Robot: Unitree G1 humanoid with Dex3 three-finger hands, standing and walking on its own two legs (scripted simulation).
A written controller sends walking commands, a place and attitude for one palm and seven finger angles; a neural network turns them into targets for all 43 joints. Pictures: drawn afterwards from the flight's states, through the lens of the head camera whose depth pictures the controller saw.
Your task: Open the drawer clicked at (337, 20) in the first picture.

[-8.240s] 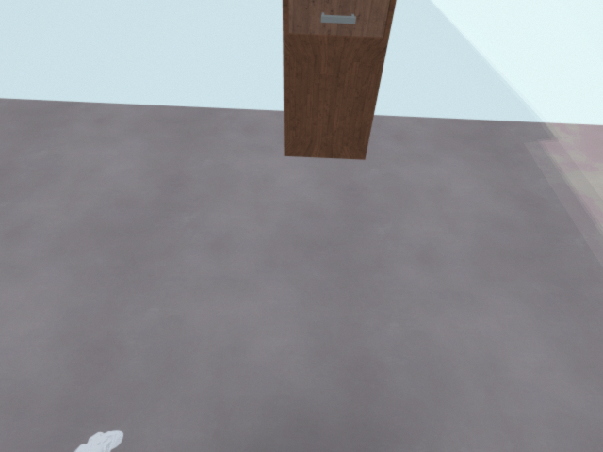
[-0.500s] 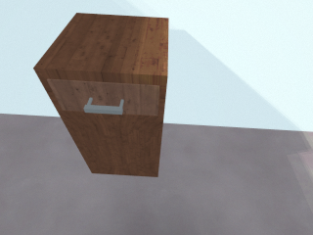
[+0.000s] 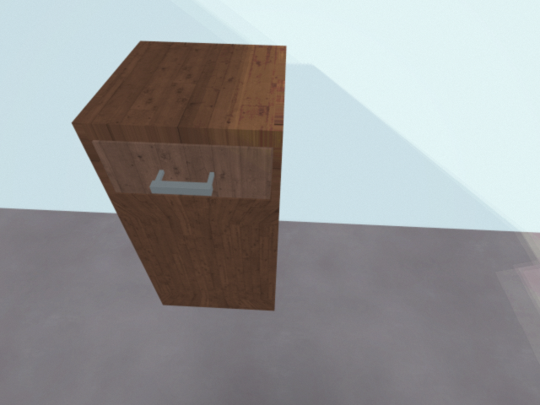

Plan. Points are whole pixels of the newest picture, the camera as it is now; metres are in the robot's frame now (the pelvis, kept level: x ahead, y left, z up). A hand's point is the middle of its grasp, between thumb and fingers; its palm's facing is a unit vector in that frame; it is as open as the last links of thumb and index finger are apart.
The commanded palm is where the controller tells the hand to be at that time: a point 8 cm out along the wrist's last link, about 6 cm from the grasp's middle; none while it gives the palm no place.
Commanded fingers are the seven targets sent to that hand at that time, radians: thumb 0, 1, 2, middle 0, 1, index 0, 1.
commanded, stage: shuffle to correct the standing spot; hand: left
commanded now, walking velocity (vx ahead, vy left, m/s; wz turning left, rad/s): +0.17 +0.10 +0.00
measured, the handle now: (183, 181) +0.58 +0.24 -0.04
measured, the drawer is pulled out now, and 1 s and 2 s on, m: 0.00 0.00 0.00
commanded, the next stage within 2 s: come to a stop and stand still in 0.28 s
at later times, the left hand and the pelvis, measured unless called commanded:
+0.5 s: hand out of the picture +0.05 +0.18 -0.18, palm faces +0.07 -0.98 -0.19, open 7.3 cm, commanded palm none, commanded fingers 0.00 0.90 0.90 -0.20 -0.30 -0.20 -0.30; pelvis +0.05 +0.01 -0.01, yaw +1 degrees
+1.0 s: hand out of the picture +0.05 +0.18 -0.17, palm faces +0.05 -0.98 -0.21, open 7.3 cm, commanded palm none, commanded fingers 0.00 0.90 0.90 -0.20 -0.30 -0.20 -0.30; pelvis +0.04 +0.00 +0.00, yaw +0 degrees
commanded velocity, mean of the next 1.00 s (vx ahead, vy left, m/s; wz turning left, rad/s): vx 0.01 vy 0.01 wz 0.00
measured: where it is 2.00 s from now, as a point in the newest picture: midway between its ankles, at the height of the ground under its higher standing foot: outside the picture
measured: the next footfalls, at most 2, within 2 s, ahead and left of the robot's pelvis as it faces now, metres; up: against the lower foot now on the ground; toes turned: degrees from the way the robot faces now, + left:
none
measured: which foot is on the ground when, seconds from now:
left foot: down 0.00-1.00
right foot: down 0.00-1.00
